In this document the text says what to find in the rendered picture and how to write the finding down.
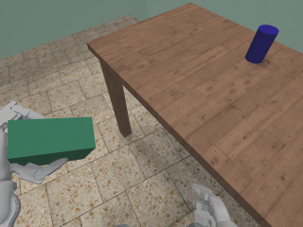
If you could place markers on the sponge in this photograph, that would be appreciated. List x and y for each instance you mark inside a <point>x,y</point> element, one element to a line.
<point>45,140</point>

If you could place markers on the robot left forearm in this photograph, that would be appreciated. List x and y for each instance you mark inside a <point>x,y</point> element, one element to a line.
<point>10,204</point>

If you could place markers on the robot left hand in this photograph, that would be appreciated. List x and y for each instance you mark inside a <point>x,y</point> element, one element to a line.
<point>31,173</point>

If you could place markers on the robot right hand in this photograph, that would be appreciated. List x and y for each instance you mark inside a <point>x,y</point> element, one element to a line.
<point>208,214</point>

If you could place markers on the table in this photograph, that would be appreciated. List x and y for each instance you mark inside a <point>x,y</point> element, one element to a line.
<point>241,121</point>

